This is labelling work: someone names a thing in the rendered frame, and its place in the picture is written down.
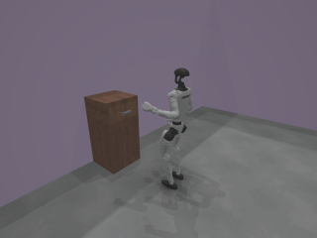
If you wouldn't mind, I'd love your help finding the handle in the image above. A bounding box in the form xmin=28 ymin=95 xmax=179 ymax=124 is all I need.
xmin=121 ymin=110 xmax=132 ymax=115

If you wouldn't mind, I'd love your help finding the robot right upper arm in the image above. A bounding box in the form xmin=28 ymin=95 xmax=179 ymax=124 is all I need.
xmin=186 ymin=87 xmax=193 ymax=111

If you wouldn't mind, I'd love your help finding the drawer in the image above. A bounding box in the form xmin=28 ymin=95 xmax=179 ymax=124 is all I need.
xmin=108 ymin=100 xmax=137 ymax=124

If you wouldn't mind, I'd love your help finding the left robot forearm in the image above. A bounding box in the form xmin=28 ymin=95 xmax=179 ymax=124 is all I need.
xmin=151 ymin=106 xmax=177 ymax=119

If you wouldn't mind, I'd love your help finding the cabinet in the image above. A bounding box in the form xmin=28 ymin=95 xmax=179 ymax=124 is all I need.
xmin=84 ymin=90 xmax=141 ymax=174

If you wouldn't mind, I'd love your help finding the robot left upper arm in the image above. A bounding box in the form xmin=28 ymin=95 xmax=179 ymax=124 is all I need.
xmin=167 ymin=90 xmax=179 ymax=120

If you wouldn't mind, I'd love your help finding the left robot hand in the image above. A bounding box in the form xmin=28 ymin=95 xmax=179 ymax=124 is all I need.
xmin=142 ymin=101 xmax=152 ymax=112

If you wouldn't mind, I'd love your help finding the robot left shin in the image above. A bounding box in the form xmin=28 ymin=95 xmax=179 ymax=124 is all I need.
xmin=160 ymin=157 xmax=174 ymax=184

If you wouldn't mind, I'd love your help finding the humanoid robot head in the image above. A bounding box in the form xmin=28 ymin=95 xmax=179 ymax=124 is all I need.
xmin=174 ymin=67 xmax=190 ymax=91

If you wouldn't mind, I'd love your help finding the right robot hand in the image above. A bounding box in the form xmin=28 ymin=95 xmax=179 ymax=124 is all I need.
xmin=165 ymin=118 xmax=173 ymax=125

